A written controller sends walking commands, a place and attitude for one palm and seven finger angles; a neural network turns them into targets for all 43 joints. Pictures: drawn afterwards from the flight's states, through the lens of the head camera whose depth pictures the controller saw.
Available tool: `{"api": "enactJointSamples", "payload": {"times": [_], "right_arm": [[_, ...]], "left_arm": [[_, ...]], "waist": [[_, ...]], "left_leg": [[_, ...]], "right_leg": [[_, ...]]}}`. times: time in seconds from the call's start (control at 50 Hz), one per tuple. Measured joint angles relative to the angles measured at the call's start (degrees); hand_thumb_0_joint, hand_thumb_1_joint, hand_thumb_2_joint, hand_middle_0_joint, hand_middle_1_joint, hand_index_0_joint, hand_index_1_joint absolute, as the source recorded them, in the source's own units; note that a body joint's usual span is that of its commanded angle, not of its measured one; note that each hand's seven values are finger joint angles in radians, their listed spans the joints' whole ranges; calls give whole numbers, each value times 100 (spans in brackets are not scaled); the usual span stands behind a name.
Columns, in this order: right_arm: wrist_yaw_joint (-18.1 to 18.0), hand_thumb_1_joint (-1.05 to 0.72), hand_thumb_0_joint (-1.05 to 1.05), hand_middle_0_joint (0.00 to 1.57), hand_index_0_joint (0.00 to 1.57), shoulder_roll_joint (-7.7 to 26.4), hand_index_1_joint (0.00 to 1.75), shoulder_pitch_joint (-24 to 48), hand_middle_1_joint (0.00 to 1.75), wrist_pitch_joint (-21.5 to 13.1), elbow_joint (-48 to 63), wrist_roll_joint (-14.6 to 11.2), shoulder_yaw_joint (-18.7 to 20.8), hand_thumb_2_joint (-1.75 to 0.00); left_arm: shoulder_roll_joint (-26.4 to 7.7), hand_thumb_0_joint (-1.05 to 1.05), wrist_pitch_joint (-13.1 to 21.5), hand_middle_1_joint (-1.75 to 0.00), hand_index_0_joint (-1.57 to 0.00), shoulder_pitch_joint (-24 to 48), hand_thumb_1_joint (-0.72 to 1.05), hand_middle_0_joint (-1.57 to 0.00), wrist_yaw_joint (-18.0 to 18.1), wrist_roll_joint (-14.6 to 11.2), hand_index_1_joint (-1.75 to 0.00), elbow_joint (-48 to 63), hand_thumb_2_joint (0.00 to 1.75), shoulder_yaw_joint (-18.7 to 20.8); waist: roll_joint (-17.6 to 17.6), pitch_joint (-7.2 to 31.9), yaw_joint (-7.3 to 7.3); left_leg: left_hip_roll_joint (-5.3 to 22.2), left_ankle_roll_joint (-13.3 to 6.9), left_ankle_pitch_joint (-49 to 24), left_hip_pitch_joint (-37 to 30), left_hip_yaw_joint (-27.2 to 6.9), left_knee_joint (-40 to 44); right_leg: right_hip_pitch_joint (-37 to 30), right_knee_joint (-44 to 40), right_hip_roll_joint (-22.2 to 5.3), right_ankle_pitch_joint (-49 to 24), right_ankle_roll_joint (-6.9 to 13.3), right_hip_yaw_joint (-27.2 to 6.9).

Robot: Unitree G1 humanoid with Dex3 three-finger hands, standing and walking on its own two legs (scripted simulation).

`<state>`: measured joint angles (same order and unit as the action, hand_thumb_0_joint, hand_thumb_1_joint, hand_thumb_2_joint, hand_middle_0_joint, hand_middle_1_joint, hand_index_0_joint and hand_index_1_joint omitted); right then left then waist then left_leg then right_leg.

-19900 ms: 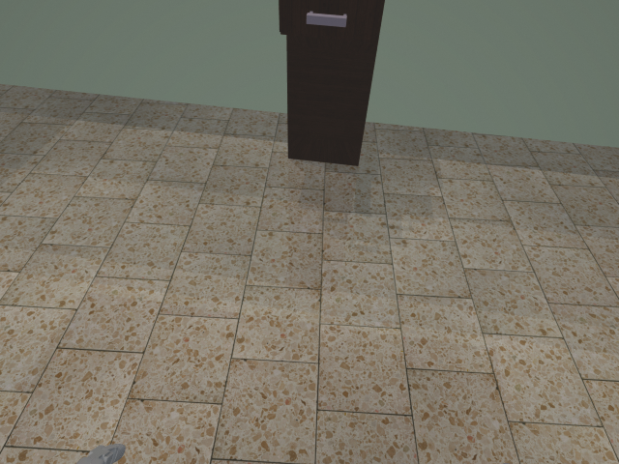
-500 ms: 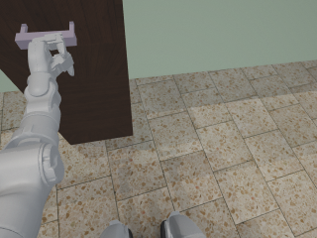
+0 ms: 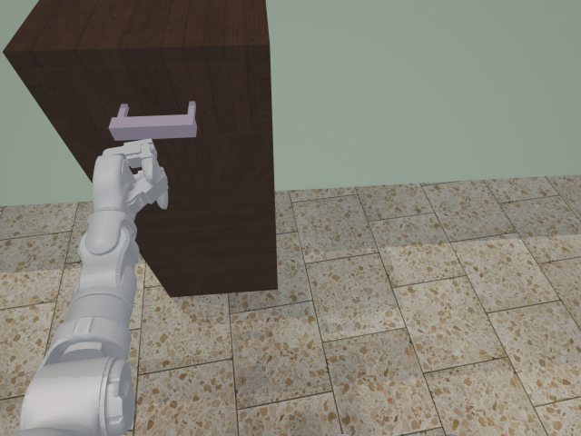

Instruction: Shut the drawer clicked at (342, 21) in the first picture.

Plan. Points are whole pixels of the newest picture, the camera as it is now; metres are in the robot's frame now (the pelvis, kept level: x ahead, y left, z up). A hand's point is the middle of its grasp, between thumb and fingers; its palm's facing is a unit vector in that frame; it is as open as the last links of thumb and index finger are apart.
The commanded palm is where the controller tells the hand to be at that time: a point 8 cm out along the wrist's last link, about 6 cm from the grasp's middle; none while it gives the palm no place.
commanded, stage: draw the hand back to the body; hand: left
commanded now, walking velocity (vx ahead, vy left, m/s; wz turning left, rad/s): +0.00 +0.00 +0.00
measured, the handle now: (156, 117) +0.60 +0.21 +0.08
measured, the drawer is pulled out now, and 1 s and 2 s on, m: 0.00 0.00 0.00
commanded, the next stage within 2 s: step back with the hand held close in 1.20 s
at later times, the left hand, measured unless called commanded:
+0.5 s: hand (91, 272) +0.28 +0.20 +0.14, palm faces +0.20 -0.96 -0.20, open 3.3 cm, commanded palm +0.24 +0.25 +0.16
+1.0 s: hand out of the picture +0.17 +0.24 +0.19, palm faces +0.41 -0.83 -0.37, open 3.3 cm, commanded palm +0.11 +0.28 +0.21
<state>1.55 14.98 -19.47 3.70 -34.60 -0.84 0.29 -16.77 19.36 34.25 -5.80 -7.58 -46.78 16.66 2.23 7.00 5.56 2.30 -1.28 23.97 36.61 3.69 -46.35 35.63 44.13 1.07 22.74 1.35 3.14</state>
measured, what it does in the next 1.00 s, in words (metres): stands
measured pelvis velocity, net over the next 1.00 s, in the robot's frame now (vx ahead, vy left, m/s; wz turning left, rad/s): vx -0.01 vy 0.00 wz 0.03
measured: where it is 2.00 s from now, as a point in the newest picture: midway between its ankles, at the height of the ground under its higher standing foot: outside the picture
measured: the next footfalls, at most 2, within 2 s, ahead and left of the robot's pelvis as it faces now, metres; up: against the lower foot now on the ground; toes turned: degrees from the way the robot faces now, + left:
none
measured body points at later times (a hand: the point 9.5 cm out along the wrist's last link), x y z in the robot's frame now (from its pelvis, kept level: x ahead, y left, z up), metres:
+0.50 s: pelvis -0.02 +0.00 +0.03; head -0.03 -0.02 +0.48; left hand +0.27 +0.25 +0.15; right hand +0.16 -0.23 -0.06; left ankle -0.02 +0.10 -0.70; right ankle -0.02 -0.11 -0.70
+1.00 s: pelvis -0.01 +0.00 +0.04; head -0.04 -0.03 +0.49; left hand +0.14 +0.28 +0.21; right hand +0.19 -0.21 -0.05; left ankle -0.02 +0.10 -0.70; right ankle -0.02 -0.11 -0.70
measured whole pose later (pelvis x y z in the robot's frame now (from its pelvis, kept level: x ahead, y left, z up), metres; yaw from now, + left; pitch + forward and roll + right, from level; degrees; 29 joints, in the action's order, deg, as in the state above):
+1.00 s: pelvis -0.01 +0.00 +0.04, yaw +2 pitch -5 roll +0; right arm -2.7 13.4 -11.7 -4.6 -35.1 -0.2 -1.3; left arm -18.0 5.5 -28.9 5.8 -4.2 23.8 14.8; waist 4.4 -0.5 -2.9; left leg 0.2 -1.2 14.5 4.7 2.9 -24.2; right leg 3.4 22.5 0.3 14.1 1.1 3.9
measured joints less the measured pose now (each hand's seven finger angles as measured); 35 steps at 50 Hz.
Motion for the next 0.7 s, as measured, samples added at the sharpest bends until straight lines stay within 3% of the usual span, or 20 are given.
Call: {"api": "enactJointSamples", "payload": {"times": [0.12,0.34,0.42,0.5,0.7], "right_arm": [[-109,-91,1,20,20,-39,30,-37,30,-3,148,-154,-90,-90],[-337,-91,1,20,20,37,30,408,30,-424,118,-252,-151,-90],[-431,-91,2,20,20,-37,30,649,30,-487,116,-227,-185,-90],[-490,-91,2,20,20,-100,30,800,30,-538,135,-190,-246,-90],[-460,-90,2,20,21,-153,30,885,30,-700,34,-45,-285,-90]], "left_arm": [[49,1,-501,-160,-140,-1016,90,-140,-124,-251,-160,951,90,-82],[143,2,-951,-160,-140,-2204,90,-140,-394,-577,-160,2512,90,-447],[79,1,-1158,-160,-140,-2757,90,-140,253,-93,-160,3260,90,-756],[85,1,-1306,-160,-140,-3291,89,-140,709,162,-160,3866,90,-883],[24,2,-1403,-160,-140,-4453,89,-140,1104,323,-160,5265,90,-721]], "waist": [[-9,-20,-135],[83,-218,-402],[54,-394,-470],[42,-554,-538],[133,-781,-726]], "left_leg": [[-13,24,-123,-665,-5,394],[-109,13,-365,-1356,-132,746],[-161,15,-556,-1831,-64,1148],[-193,1,-754,-2263,-44,1558],[-229,-2,-1003,-2974,-55,2172]], "right_leg": [[-655,-361,10,-99,21,2],[-1419,-738,-63,-297,12,131],[-1822,-1020,-99,-438,-2,63],[-2227,-1380,-110,-614,-8,44],[-2946,-1998,-111,-862,-22,52]]}}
